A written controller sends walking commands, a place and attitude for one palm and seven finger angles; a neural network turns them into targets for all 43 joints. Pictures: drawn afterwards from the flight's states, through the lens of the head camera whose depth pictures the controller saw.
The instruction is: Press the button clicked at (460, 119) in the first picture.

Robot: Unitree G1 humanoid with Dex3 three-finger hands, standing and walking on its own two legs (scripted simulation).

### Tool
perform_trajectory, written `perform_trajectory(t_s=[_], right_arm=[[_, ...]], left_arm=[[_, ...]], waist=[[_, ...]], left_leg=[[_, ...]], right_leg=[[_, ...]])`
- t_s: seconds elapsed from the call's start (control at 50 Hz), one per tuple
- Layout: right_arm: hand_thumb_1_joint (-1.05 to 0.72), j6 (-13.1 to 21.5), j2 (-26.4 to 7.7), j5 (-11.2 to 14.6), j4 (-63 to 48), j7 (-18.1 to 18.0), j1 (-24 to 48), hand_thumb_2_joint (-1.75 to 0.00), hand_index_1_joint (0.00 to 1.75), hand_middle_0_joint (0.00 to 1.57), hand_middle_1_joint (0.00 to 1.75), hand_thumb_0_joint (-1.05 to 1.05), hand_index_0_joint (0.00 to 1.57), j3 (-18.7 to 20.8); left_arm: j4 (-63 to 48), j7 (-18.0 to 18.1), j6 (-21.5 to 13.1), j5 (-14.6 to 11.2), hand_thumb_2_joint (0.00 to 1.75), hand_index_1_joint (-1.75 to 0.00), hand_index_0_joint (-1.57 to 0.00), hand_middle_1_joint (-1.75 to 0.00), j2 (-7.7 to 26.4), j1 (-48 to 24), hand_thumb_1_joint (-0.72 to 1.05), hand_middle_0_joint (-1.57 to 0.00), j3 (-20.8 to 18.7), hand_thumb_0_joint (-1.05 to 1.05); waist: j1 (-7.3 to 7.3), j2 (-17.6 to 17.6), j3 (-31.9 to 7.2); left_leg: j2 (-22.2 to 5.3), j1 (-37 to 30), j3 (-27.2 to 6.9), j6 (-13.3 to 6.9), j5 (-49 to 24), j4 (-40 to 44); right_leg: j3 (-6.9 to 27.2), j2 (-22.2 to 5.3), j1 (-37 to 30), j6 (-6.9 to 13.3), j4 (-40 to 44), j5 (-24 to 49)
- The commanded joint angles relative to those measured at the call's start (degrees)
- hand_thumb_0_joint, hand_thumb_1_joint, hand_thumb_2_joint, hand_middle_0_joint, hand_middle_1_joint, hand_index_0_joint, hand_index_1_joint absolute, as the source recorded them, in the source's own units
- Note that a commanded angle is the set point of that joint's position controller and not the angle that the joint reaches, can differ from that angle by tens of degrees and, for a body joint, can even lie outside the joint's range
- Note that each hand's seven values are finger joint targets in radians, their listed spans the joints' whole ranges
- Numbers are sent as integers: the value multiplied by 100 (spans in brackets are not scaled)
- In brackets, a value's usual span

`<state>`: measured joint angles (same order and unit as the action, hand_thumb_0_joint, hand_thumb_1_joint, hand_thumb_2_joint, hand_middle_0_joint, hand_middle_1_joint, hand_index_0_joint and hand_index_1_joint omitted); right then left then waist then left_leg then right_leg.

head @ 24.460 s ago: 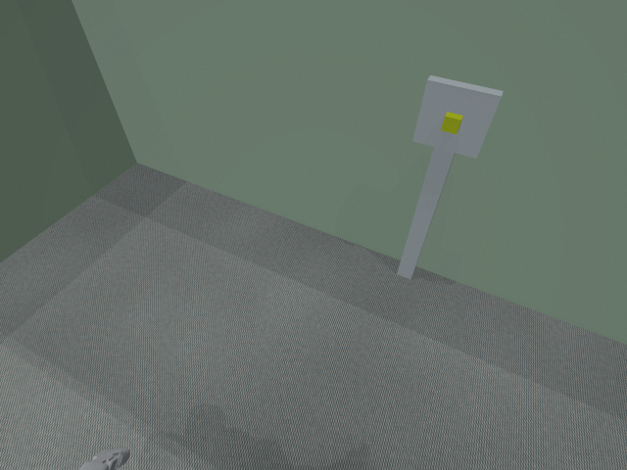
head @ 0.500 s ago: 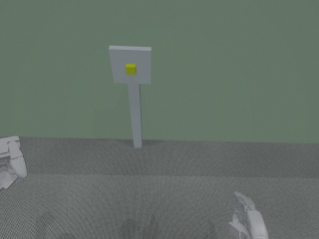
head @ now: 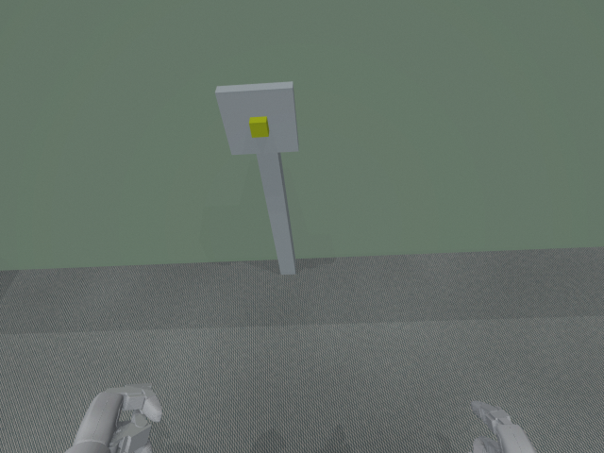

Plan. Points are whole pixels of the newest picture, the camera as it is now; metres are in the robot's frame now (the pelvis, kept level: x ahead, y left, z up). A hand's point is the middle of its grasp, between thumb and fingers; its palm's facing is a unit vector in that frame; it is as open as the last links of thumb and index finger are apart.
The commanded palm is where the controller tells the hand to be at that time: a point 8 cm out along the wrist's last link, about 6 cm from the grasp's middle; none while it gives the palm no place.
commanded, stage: let the arm hang, fingers relaxed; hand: left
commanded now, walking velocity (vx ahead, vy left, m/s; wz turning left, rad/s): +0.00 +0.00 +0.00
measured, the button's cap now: (259, 126) +0.83 +0.15 -0.04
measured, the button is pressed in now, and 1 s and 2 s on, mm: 0 0 0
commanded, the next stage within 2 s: stand and wait in 0.92 s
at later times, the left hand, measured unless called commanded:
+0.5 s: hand out of the picture -0.03 +0.19 -0.16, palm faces +0.04 -0.97 -0.25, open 6.4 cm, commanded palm none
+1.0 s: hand out of the picture +0.01 +0.15 -0.16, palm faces +0.06 -0.98 -0.19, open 7.3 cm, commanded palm none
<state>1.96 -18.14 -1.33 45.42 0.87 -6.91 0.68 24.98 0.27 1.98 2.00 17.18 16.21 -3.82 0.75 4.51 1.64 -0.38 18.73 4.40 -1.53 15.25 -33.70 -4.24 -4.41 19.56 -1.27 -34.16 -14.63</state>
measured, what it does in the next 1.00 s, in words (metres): stands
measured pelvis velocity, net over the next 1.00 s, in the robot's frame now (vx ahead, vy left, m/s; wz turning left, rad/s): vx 0.01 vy -0.02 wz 0.01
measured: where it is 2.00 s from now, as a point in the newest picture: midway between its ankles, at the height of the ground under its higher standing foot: outside the picture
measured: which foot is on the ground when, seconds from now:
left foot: down 0.00-1.00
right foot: down 0.00-1.00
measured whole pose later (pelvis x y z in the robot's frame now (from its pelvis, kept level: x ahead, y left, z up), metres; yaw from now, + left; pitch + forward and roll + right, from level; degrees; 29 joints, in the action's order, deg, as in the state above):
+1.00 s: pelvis +0.01 -0.02 +0.01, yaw +1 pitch -2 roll +0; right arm -0.4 -7.6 -1.5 63.8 -1.6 -16.1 0.3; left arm 65.3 1.4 0.3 0.6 7.7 14.4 -1.3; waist 0.0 0.9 3.3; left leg -1.3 11.3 3.2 0.1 11.5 -24.3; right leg -5.7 -2.8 11.9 0.1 -25.0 -11.5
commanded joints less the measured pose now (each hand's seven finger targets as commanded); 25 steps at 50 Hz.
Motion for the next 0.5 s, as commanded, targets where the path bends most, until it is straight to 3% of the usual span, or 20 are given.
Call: perform_trajectory(t_s=[0.0,0.04,0.08,0.14,0.18,0.2,0.24,0.32,0.4,0.48], right_arm=[[-90,-125,-340,-25,-161,-46,-445,-90,30,20,30,0,20,120],[-90,-210,-229,-38,39,-47,-449,-90,30,20,30,0,20,60],[-90,-225,-218,-56,228,-66,-365,-90,30,20,30,0,20,37],[-90,-255,-99,-45,503,-111,-511,-90,30,20,30,0,20,52],[-90,-278,-38,-37,684,-137,-669,-90,30,20,30,0,20,71],[-90,-295,6,-32,769,-142,-763,-90,30,20,30,0,20,79],[-90,-336,11,-25,918,-153,-975,-90,30,20,30,0,20,126],[-90,-370,172,-20,1231,-172,-1431,-90,30,20,30,0,20,149],[-90,-318,317,-35,1437,-201,-1598,-90,30,20,30,0,20,121],[-90,-262,375,-32,1522,-224,-1519,-90,30,20,30,0,20,103]], left_arm=[[739,26,-208,-33,90,-110,-93,-110,605,-85,90,-93,47,0],[1239,54,-146,-66,90,-102,-86,-102,520,-236,90,-86,136,0],[1723,62,-140,-84,90,-94,-79,-94,446,-145,90,-79,174,0],[2372,93,-169,-109,90,-82,-68,-82,335,87,90,-68,155,0],[2675,85,-172,-107,90,-74,-60,-74,309,86,90,-60,143,0],[2794,82,-171,-108,90,-70,-57,-70,317,64,90,-57,141,0],[2990,76,-176,-105,90,-62,-49,-62,331,12,90,-49,141,0],[3278,95,-168,-107,90,-46,-35,-46,255,-41,90,-35,138,0],[3495,114,-159,-114,90,-30,-20,-30,93,14,90,-20,126,0],[3674,130,-165,-116,90,-30,-20,-30,-45,187,90,-20,132,0]], waist=[[74,-1618,-666],[63,-705,-453],[-42,138,-265],[-126,584,-284],[-109,599,-214],[-94,449,-100],[-47,-176,78],[50,-706,186],[28,-562,232],[-82,-426,318]], left_leg=[[-269,-452,-525,2,-718,327],[-345,-383,-613,2,-575,619],[-484,-44,-774,-21,-166,1080],[-520,127,-751,2,168,1258],[-478,162,-720,26,533,1318],[-453,189,-711,31,692,1334],[-427,45,-667,20,774,1236],[-353,-334,-547,-13,628,980],[-465,-190,-649,-39,564,1239],[-549,93,-782,-58,623,1567]], right_leg=[[728,-594,-315,540,970,465],[624,-447,-223,464,989,-130],[523,-220,-492,343,967,-405],[475,-158,-897,355,1082,-226],[480,-176,-906,379,1242,-409],[485,-196,-832,392,1335,-573],[528,-249,-535,413,1589,-985],[590,-357,-6,476,1874,-1536],[444,-263,-129,421,1642,-1229],[330,-157,-504,354,1421,-701]])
